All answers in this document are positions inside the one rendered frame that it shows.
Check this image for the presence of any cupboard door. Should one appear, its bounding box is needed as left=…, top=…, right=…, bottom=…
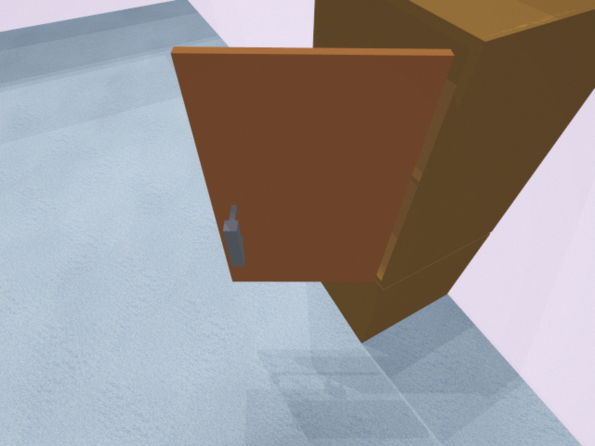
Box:
left=171, top=46, right=455, bottom=282

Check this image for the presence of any handle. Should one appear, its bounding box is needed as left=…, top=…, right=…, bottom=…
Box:
left=223, top=205, right=245, bottom=267

